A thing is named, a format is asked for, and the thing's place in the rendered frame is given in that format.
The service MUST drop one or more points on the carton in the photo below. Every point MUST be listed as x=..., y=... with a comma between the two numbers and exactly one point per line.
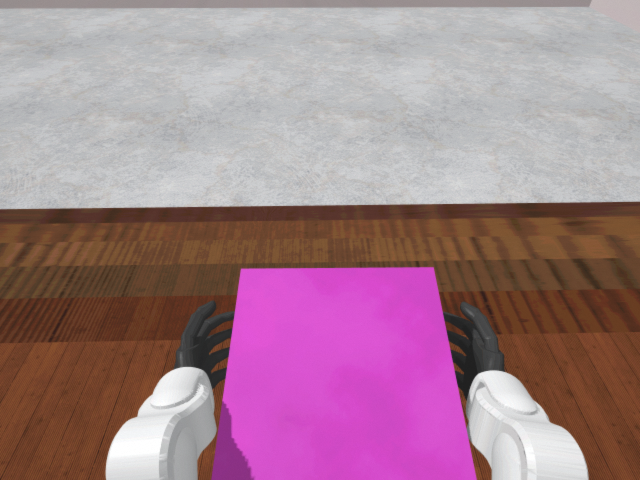
x=340, y=374

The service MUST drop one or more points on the right robot hand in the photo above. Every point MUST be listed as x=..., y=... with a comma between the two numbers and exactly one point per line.
x=481, y=347

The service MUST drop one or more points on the left robot hand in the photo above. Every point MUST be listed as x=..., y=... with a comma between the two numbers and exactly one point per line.
x=196, y=346

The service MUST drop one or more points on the left robot forearm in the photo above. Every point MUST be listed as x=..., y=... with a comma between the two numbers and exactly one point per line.
x=174, y=425

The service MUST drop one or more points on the right robot forearm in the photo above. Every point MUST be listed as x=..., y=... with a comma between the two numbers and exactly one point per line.
x=514, y=433

